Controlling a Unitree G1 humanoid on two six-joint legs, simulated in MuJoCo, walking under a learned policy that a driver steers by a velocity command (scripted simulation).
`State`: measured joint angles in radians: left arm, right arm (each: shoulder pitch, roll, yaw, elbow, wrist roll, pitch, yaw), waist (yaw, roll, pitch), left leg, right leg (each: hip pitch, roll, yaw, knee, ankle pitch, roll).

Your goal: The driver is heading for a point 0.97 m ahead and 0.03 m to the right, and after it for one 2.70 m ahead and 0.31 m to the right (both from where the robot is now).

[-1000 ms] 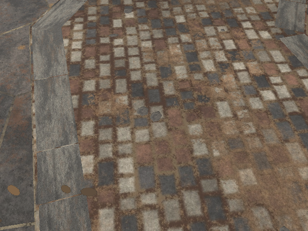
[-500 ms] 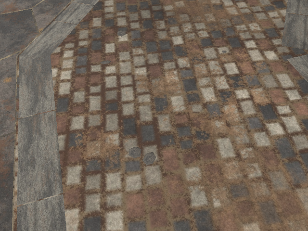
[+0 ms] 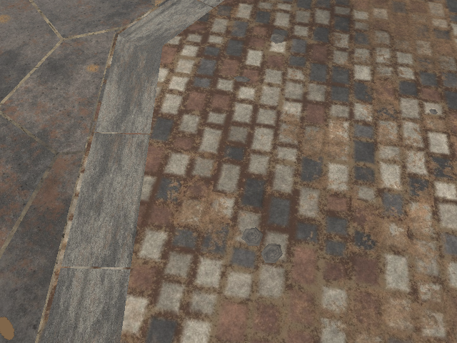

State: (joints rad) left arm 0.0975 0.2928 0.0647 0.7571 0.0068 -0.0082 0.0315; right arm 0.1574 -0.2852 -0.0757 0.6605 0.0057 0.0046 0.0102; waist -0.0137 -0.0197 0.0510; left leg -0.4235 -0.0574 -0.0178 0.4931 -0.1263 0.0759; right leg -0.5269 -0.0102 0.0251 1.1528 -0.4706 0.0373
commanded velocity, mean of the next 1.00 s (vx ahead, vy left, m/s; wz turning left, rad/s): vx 0.08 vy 0.00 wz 0.20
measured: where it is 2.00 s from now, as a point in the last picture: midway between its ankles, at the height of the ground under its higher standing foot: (203, 306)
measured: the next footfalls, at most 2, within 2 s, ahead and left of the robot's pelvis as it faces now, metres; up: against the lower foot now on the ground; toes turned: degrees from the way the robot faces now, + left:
right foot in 0.28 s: +0.10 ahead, -0.14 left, +0.00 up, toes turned +9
left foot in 0.60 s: +0.01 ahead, +0.10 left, +0.00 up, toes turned +8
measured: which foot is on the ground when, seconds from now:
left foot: down 0.00-0.30, up 0.32-0.58, down 0.60-0.92, up 0.94-1.00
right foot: up 0.00-0.26, down 0.28-1.00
